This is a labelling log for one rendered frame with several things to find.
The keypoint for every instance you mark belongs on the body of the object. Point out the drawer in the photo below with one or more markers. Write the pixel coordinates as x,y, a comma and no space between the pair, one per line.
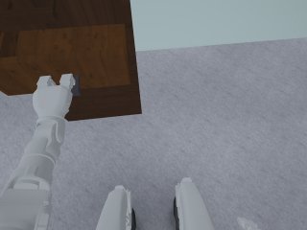
98,54

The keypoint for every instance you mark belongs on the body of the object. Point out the left robot hand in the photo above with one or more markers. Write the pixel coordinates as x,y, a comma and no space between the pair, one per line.
50,99

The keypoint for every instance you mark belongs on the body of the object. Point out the handle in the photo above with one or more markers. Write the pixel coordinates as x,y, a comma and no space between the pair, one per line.
28,16
76,90

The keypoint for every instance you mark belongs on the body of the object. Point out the robot left shin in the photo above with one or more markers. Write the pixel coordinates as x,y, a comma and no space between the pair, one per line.
128,218

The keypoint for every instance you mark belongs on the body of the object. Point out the cabinet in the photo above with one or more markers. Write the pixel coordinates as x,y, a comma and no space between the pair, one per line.
96,102

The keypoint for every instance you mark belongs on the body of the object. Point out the robot right foot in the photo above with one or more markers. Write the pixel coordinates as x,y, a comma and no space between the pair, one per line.
176,213

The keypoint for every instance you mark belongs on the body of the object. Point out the robot left upper arm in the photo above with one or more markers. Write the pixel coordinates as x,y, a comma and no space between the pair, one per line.
25,209

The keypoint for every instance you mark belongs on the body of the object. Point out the right robot hand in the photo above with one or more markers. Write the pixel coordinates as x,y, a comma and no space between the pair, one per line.
247,224

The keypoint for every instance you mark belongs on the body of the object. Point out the robot left forearm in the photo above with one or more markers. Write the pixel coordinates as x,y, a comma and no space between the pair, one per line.
39,159

